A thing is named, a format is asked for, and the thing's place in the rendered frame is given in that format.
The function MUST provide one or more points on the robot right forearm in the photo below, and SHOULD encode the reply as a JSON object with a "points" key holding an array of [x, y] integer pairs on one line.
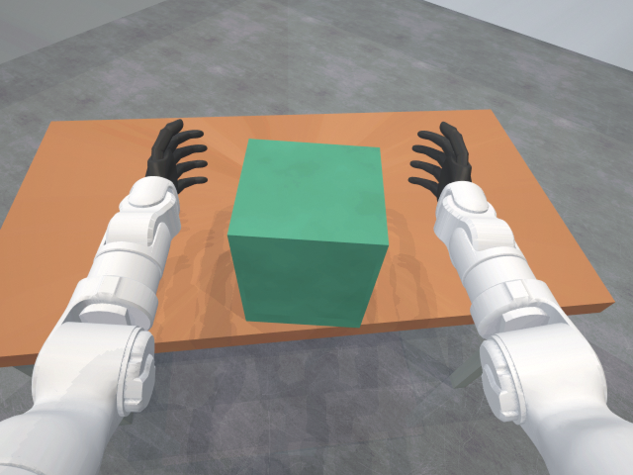
{"points": [[505, 294]]}

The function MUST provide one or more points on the left robot upper arm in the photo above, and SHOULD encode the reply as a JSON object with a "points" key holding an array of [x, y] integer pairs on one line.
{"points": [[90, 377]]}

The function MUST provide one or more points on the robot left hand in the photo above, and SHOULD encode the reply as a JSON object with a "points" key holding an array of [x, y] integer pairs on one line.
{"points": [[165, 155]]}

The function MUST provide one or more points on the right robot upper arm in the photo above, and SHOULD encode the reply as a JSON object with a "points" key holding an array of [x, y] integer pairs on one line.
{"points": [[545, 380]]}

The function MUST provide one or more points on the carton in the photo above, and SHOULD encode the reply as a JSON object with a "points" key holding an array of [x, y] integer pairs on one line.
{"points": [[308, 232]]}

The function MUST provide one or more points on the table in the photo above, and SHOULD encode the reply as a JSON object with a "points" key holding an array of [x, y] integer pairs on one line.
{"points": [[83, 170]]}

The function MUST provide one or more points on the robot left forearm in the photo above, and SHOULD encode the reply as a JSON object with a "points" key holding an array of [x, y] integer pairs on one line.
{"points": [[121, 286]]}

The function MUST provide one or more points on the robot right hand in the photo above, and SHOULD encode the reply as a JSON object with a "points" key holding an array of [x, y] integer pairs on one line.
{"points": [[454, 159]]}

